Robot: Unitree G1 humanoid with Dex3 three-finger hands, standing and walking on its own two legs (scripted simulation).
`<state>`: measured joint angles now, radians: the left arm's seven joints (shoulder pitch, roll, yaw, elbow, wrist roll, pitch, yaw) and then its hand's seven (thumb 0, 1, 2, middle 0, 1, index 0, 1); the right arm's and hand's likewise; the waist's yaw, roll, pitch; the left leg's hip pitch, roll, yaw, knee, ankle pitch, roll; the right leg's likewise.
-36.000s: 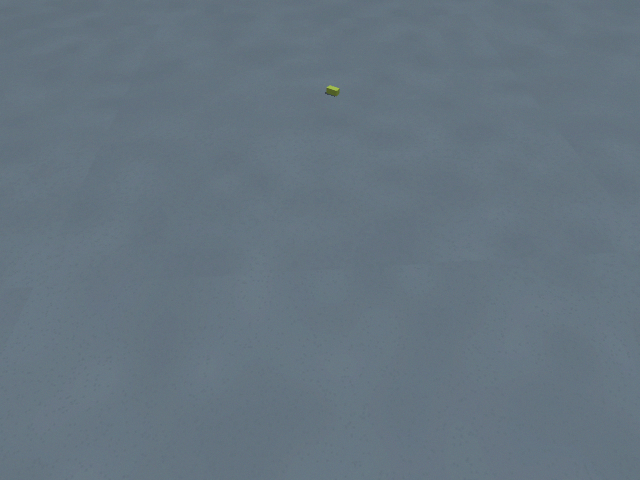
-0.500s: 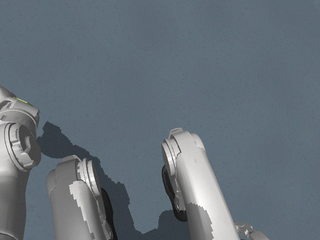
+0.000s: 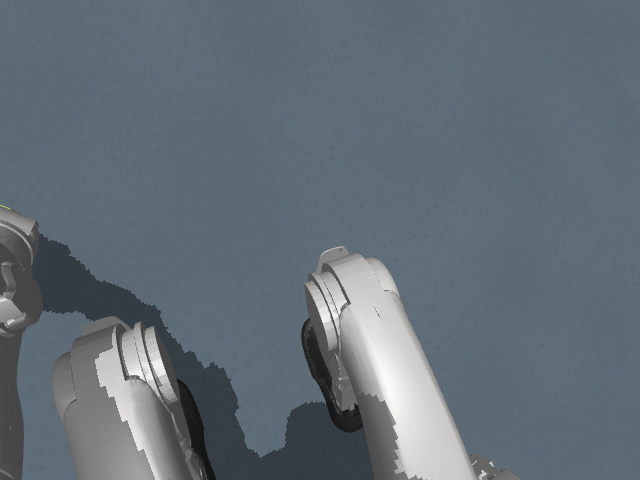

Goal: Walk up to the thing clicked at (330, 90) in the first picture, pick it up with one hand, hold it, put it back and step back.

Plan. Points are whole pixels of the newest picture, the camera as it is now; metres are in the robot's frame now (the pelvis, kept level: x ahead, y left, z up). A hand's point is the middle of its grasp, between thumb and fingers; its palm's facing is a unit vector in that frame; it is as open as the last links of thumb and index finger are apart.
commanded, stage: lower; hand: left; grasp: from above
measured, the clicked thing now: out of the picture +0.46 +0.30 -0.22
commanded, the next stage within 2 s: rest in 0.06 s
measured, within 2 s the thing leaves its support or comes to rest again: rests again in 1.42 s
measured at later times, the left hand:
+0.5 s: hand (2, 229) +0.46 +0.29 -0.22, palm faces -0.23 -0.37 -0.90, open 6.7 cm
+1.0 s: hand (17, 230) +0.47 +0.28 -0.24, palm faces -0.22 -0.38 -0.90, open 6.7 cm
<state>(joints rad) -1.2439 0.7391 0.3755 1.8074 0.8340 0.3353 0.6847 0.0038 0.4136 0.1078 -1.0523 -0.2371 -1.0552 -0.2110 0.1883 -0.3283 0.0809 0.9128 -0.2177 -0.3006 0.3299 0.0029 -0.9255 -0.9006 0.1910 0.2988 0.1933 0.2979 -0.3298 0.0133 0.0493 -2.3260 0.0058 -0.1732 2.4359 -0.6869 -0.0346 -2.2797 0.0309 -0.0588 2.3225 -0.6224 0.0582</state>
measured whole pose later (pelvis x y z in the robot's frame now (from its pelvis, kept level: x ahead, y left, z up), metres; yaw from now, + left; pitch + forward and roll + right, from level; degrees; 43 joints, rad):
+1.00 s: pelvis +0.00 +0.01 +0.00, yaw -5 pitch +28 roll -14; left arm -1.26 0.95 0.34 1.87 0.78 0.28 0.80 0.00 0.45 0.11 -1.02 -0.23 -1.02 -0.20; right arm 0.16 -0.38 0.27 0.79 -0.24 -0.37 0.42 0.00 -0.92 -0.90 0.19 0.30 0.19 0.30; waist -0.44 -0.10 0.23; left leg -2.29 0.01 -0.27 2.49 -0.71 -0.03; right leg -2.20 0.05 -0.14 2.30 -0.61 0.07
